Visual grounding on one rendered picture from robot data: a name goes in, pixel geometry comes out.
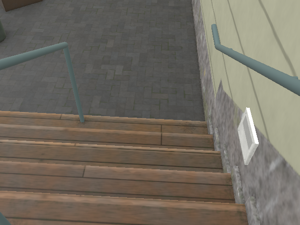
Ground stairs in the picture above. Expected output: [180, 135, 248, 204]
[0, 111, 248, 225]

